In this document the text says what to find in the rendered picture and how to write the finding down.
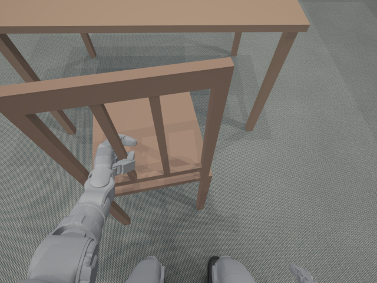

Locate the robot right hand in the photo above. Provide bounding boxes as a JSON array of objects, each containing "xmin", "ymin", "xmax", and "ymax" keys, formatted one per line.
[{"xmin": 289, "ymin": 264, "xmax": 317, "ymax": 283}]

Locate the robot left forearm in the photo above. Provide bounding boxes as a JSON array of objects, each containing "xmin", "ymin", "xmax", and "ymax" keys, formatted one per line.
[{"xmin": 27, "ymin": 167, "xmax": 115, "ymax": 279}]

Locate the robot thigh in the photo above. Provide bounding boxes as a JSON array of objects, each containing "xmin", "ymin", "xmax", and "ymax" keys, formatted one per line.
[
  {"xmin": 212, "ymin": 259, "xmax": 256, "ymax": 283},
  {"xmin": 125, "ymin": 259, "xmax": 165, "ymax": 283}
]

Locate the chair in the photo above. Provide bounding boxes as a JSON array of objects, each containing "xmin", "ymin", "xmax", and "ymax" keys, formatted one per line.
[{"xmin": 0, "ymin": 57, "xmax": 234, "ymax": 225}]

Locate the robot left upper arm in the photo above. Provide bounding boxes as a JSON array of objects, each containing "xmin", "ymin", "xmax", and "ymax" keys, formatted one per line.
[{"xmin": 14, "ymin": 235, "xmax": 99, "ymax": 283}]

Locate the right robot thigh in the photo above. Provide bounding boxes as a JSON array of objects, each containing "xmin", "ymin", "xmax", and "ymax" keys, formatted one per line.
[{"xmin": 212, "ymin": 259, "xmax": 256, "ymax": 283}]

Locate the robot left hand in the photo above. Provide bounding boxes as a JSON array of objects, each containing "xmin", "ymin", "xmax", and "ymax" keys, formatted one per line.
[{"xmin": 94, "ymin": 134, "xmax": 137, "ymax": 176}]

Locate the left robot thigh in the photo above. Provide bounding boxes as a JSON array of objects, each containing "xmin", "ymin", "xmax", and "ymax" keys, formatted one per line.
[{"xmin": 125, "ymin": 259, "xmax": 165, "ymax": 283}]

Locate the table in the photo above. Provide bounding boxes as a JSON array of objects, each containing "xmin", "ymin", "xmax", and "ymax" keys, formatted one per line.
[{"xmin": 0, "ymin": 0, "xmax": 310, "ymax": 135}]

